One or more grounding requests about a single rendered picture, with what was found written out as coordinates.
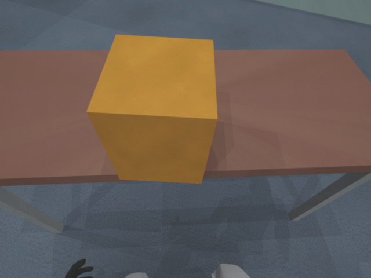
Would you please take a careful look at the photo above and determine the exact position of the carton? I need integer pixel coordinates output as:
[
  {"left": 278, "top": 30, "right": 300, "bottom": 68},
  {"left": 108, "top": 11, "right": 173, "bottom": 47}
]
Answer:
[{"left": 86, "top": 35, "right": 217, "bottom": 184}]

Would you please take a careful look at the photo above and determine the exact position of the table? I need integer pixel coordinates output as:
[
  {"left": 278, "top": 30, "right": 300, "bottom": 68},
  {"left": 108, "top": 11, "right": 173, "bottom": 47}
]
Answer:
[{"left": 0, "top": 49, "right": 371, "bottom": 233}]

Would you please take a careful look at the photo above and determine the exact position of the left robot hand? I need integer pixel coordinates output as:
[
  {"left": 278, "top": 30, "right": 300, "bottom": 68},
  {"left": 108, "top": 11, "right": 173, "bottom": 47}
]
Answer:
[{"left": 65, "top": 259, "right": 93, "bottom": 278}]

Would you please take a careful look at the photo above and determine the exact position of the right robot thigh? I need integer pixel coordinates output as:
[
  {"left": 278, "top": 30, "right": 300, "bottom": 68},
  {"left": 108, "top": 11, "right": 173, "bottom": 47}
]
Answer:
[{"left": 211, "top": 264, "right": 250, "bottom": 278}]

